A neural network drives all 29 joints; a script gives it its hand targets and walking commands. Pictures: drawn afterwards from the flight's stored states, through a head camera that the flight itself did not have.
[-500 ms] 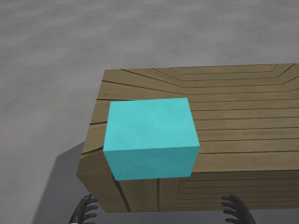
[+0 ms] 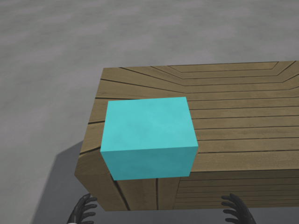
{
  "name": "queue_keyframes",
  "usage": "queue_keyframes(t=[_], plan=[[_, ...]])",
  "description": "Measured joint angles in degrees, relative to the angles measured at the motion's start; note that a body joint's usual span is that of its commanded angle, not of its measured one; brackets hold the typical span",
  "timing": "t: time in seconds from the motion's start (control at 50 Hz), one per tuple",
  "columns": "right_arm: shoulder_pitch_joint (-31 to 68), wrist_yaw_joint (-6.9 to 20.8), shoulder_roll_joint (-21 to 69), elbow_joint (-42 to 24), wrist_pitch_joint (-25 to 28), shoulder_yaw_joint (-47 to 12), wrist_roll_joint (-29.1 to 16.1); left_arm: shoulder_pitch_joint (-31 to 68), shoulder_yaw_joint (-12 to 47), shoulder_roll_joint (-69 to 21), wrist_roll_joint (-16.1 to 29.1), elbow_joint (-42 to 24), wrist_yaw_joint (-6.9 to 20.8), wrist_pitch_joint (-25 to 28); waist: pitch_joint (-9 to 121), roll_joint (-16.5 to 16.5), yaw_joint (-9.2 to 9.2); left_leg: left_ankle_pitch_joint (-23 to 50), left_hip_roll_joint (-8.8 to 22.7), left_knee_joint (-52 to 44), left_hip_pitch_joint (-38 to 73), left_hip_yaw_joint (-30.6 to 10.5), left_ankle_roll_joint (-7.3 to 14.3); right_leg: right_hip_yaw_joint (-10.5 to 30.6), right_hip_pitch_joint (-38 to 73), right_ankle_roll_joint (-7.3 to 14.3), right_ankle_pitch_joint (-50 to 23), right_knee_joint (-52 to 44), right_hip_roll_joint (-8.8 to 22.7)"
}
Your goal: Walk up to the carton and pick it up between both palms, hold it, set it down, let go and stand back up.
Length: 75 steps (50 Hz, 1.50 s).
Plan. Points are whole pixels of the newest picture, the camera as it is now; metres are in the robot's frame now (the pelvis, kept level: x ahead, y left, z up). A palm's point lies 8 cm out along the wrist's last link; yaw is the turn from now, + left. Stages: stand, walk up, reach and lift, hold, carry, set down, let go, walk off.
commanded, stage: stand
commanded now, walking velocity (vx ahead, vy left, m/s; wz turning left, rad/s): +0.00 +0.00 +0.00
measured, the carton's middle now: (149, 139) +0.43 +0.04 -0.10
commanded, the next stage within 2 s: none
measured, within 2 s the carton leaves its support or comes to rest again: neither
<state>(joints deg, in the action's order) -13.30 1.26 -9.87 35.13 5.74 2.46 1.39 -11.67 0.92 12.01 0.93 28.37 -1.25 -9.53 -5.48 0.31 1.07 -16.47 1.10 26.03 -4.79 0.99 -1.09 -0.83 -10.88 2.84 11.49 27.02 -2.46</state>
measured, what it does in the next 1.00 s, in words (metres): shifts its weight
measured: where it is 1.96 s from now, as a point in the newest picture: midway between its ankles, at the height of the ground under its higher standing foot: outside the picture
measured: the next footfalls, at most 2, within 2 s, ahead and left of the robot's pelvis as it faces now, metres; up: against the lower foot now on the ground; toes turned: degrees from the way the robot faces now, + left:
none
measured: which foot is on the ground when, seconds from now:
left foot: down 0.00-1.00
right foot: down 0.00-1.00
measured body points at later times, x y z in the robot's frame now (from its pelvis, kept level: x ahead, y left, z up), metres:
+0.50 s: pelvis +0.03 +0.03 -0.01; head +0.04 +0.03 +0.44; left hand +0.16 +0.25 -0.13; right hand +0.04 -0.22 -0.15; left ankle -0.02 +0.13 -0.74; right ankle +0.04 -0.08 -0.74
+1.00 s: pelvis +0.03 +0.05 +0.00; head +0.04 +0.05 +0.45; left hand +0.08 +0.27 -0.15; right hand -0.01 -0.19 -0.16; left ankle -0.02 +0.13 -0.74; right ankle +0.04 -0.08 -0.74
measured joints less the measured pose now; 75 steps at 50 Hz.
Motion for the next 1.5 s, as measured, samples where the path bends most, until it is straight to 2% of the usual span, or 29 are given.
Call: queue_keyframes(t=[0.06, 0.1, 0.32, 0.42, 0.8, 1.08, 1.5], plan=[[1.8, -0.1, -0.6, 0.9, -5.4, 0.2, 1.0, -0.8, -1.0, 0.2, -2.4, 2.9, 1.2, 5.2, 0.9, 0.7, -0.16, -1.4, 0.9, 2.8, -3.5, 1.0, 0.0, 0.9, -3.0, 0.0, -0.2, 0.8, -0.9], [1.9, -0.2, -0.9, 1.8, -7.1, 0.3, 0.8, -1.1, -1.6, 0.5, -2.9, 4.7, 1.9, 7.0, 1.1, 0.7, -0.59, -2.0, 1.2, 4.0, -5.2, 1.5, 0.1, 1.4, -4.6, -0.1, -0.3, 1.2, -1.3], [-4.3, -0.5, -2.0, 10.2, -8.7, 1.5, 0.2, -4.1, -1.6, -1.5, -2.9, 11.0, 2.4, 10.1, 4.2, -0.1, -2.1, -4.3, 0.9, 5.2, -6.6, 4.1, 1.5, 3.9, -7.4, -1.3, 1.6, 3.6, -1.3], [-5.2, -1.1, -1.6, 12.8, -8.4, 1.2, 0.1, -4.0, -1.4, -1.9, -2.8, 12.4, 1.6, 10.4, 5.5, -0.3, -2.48, -4.8, 0.3, 4.7, -5.5, 5.2, 2.2, 5.1, -7.2, -1.8, 2.5, 4.4, -0.9], [-4.4, -2.6, -0.5, 21.0, -7.9, 0.8, 0.0, -5.7, -2.1, -2.6, -2.2, 21.0, -0.7, 9.5, 5.3, 0.1, -1.98, -4.9, -1.1, 2.7, -2.7, 7.8, 4.1, 7.9, -5.8, -3.7, 2.6, 4.0, 0.0], [-4.2, -3.2, -0.1, 25.5, -7.9, 0.6, -0.2, -6.3, -1.7, -3.6, -2.1, 28.3, -1.4, 8.7, 3.8, 0.2, -1.96, -4.1, -1.4, 1.1, -0.9, 8.6, 4.2, 8.7, -4.5, -3.9, 2.0, 3.2, 0.0], [-6.7, -3.4, 1.6, 29.9, -7.0, -0.8, -0.3, -4.5, -0.5, -5.1, -1.7, 34.7, -1.6, 8.8, 3.3, 0.5, -2.66, -3.5, -1.4, -0.8, 0.6, 8.9, 4.1, 9.0, -3.2, -4.0, 1.4, 1.5, 0.0]])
